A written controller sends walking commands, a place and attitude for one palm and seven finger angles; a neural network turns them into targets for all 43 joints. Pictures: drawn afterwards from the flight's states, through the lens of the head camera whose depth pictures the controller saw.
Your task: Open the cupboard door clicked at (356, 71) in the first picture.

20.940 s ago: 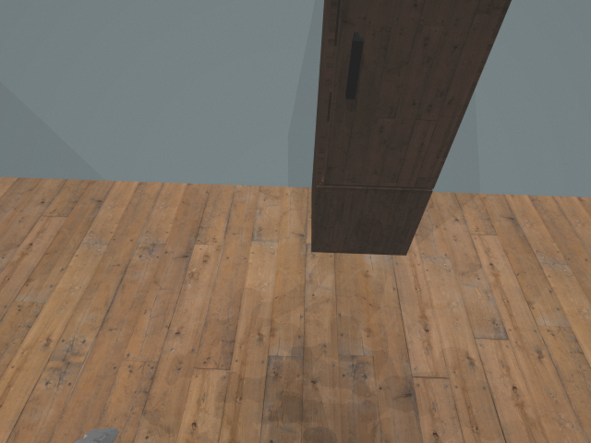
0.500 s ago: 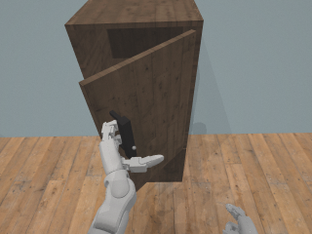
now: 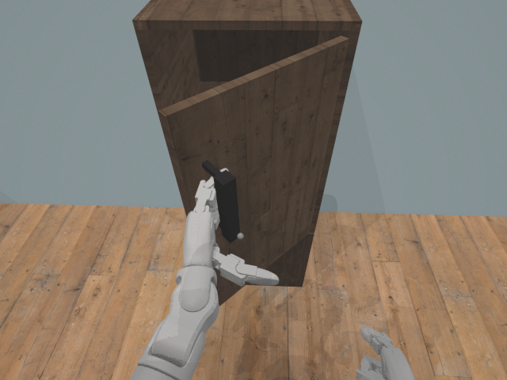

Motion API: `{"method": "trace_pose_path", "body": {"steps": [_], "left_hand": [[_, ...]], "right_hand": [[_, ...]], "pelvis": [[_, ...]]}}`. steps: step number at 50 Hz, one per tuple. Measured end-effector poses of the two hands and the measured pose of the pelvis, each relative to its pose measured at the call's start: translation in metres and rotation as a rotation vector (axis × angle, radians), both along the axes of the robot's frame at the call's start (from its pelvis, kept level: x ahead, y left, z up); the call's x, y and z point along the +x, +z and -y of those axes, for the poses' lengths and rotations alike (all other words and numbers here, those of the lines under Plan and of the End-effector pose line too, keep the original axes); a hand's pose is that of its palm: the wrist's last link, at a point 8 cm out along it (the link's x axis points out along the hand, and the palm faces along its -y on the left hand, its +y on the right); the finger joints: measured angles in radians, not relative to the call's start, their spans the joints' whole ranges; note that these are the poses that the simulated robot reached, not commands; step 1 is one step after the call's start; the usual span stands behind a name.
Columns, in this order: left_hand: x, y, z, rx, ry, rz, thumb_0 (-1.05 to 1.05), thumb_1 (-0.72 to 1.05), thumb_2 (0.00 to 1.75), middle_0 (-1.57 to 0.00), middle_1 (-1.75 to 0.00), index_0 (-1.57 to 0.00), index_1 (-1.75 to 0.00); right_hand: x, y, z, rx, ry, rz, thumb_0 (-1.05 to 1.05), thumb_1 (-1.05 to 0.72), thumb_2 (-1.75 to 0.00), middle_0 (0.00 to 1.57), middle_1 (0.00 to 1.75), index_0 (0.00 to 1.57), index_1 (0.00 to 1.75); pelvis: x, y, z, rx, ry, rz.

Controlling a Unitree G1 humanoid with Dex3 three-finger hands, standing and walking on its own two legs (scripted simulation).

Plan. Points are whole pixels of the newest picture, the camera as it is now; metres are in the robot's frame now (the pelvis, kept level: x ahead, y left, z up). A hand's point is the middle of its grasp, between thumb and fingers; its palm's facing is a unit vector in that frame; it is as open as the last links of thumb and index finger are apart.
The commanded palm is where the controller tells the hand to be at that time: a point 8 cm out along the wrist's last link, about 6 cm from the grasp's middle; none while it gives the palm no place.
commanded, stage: slide the hand sideways off the handle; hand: left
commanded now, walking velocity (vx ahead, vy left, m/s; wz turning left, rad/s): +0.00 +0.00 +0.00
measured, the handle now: (220, 202) +0.37 +0.09 +0.10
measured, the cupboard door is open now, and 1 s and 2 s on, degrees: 44 49 49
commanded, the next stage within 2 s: draw the hand back to the body in 1.06 s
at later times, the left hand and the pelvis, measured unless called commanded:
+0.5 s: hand (240, 258) +0.27 +0.05 +0.10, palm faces -0.05 -1.00 +0.01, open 16.2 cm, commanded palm +0.23 +0.11 +0.10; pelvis +0.00 +0.00 +0.01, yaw -3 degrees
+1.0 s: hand (200, 291) +0.22 +0.09 +0.10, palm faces +0.04 -1.00 -0.02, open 16.2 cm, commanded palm +0.18 +0.16 +0.10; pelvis +0.03 -0.02 +0.00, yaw -2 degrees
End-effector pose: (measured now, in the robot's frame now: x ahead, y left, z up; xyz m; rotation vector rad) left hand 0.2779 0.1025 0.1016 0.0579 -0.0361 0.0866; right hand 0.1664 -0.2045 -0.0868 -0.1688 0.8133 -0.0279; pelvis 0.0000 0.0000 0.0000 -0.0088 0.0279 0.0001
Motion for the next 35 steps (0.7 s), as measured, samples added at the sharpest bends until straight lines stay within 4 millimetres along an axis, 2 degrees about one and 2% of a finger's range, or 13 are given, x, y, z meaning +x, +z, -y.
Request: {"method": "trace_pose_path", "body": {"steps": [5, 12, 16, 21, 35], "left_hand": [[-0.004, -0.002, 0.005, -0.028, -0.178, -0.010, -0.01, -0.50, 0.30, -0.18, -0.36, -0.11, -0.37], [-0.009, -0.002, 0.019, -0.072, -0.159, -0.025, -0.01, -0.50, 0.30, -0.15, -0.32, -0.14, -0.32], [-0.015, -0.001, 0.017, -0.071, -0.150, -0.016, -0.01, -0.50, 0.30, -0.15, -0.31, -0.14, -0.31], [-0.024, -0.001, 0.007, -0.063, -0.143, -0.017, -0.01, -0.50, 0.30, -0.16, -0.31, -0.16, -0.31], [-0.048, -0.002, -0.012, -0.060, -0.106, -0.039, -0.01, -0.50, 0.30, -0.18, -0.32, -0.18, -0.32]], "right_hand": [[-0.017, -0.003, 0.002, -0.002, -0.034, 0.017, 0.01, -0.91, -0.90, 0.20, 0.30, 0.20, 0.30], [-0.028, 0.003, 0.003, 0.014, -0.063, 0.044, 0.01, -0.91, -0.90, 0.20, 0.30, 0.20, 0.30], [-0.028, 0.009, 0.004, 0.016, -0.069, 0.054, 0.01, -0.91, -0.90, 0.20, 0.30, 0.20, 0.30], [-0.020, 0.016, 0.009, 0.007, -0.070, 0.070, 0.01, -0.91, -0.90, 0.20, 0.30, 0.20, 0.30], [0.019, 0.025, 0.018, 0.003, -0.032, 0.146, 0.01, -0.91, -0.90, 0.20, 0.30, 0.20, 0.30]], "pelvis": [[-0.006, 0.000, -0.006, -0.003, -0.005, 0.014], [-0.008, 0.003, -0.007, 0.007, -0.039, 0.021], [-0.006, 0.004, -0.005, 0.009, -0.053, 0.025], [-0.002, 0.006, -0.002, 0.006, -0.056, 0.033], [0.017, 0.005, 0.008, 0.014, -0.047, 0.007]]}}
